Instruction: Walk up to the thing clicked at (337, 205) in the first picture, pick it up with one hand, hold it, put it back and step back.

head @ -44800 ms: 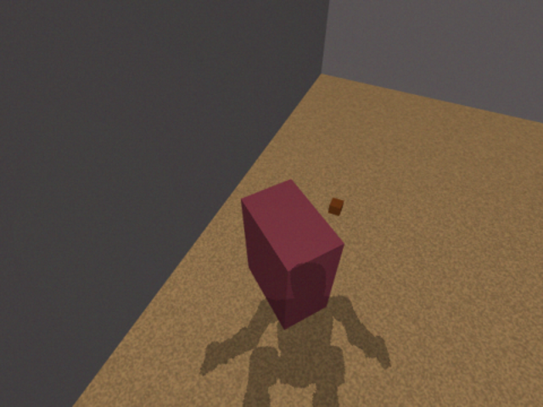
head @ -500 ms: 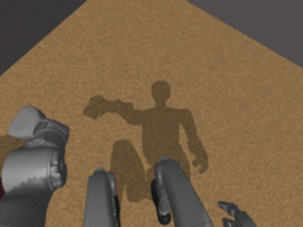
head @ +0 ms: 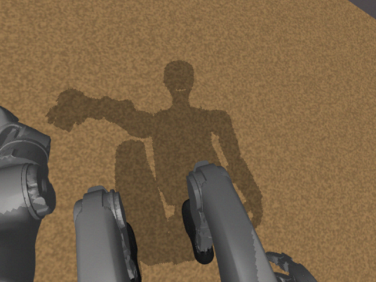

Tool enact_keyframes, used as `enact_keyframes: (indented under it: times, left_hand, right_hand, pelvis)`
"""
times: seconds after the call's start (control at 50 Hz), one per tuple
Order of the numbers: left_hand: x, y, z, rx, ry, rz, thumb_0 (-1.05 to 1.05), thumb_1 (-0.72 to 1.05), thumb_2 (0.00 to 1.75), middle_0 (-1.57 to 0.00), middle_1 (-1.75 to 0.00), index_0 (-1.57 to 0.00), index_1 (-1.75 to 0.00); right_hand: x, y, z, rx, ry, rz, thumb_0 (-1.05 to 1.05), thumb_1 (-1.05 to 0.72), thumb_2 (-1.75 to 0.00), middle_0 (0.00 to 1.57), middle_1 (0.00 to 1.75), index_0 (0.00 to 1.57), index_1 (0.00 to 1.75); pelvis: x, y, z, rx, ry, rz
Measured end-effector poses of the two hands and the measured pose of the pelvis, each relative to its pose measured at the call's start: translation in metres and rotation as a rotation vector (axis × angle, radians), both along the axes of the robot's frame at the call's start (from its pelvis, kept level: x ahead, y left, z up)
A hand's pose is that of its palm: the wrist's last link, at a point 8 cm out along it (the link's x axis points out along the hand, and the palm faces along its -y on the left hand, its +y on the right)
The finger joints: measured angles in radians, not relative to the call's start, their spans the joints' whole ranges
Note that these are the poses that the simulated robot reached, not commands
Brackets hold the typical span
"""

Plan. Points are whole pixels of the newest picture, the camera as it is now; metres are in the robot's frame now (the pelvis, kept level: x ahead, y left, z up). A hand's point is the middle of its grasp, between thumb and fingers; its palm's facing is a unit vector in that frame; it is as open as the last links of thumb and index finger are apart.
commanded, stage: crouch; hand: left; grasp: from above
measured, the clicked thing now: (16, 139) +0.45 +0.29 -0.19
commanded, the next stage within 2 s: lower in 0.52 s
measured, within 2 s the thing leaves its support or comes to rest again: neither
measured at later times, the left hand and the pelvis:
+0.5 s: hand (27, 138) +0.46 +0.29 -0.23, palm faces -0.23 -0.37 -0.90, open 8.4 cm; pelvis -0.01 +0.00 -0.06, yaw -1 degrees
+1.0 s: hand (36, 141) +0.47 +0.29 -0.29, palm faces -0.26 -0.38 -0.89, open 8.4 cm; pelvis +0.00 +0.00 -0.09, yaw -4 degrees
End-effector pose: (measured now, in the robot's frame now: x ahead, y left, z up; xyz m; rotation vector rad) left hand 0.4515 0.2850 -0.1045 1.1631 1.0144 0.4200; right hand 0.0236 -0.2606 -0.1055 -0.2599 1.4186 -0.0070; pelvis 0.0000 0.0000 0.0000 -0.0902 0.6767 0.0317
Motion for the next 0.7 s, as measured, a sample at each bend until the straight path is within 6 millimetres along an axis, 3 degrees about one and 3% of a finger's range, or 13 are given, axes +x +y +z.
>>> enact_keyframes:
  times: [0.18,0.44,0.7]
  left_hand:
    - [0.010,0.002,-0.021,0.009,0.000,0.004,-0.02,0.14,0.45,-0.84,-0.44,-0.88,-0.43]
    - [0.013,0.006,-0.059,0.012,0.013,-0.033,-0.01,0.15,0.44,-0.83,-0.46,-0.87,-0.44]
    - [0.018,0.012,-0.079,0.025,0.000,-0.026,-0.01,0.15,0.44,-0.83,-0.46,-0.87,-0.44]
  right_hand:
    - [-0.008,-0.010,-0.022,0.004,0.023,0.023,0.00,-0.90,-0.89,0.20,0.30,0.20,0.30]
    - [-0.024,-0.006,-0.050,0.036,0.057,0.061,0.00,-0.90,-0.89,0.20,0.30,0.20,0.30]
    - [-0.034,-0.001,-0.063,0.048,0.086,0.071,0.00,-0.90,-0.89,0.20,0.30,0.20,0.30]
  pelvis:
    - [-0.002,-0.003,-0.025,0.005,-0.009,-0.008]
    - [-0.006,-0.004,-0.057,-0.001,-0.040,-0.018]
    - [-0.005,-0.001,-0.076,-0.019,-0.056,-0.022]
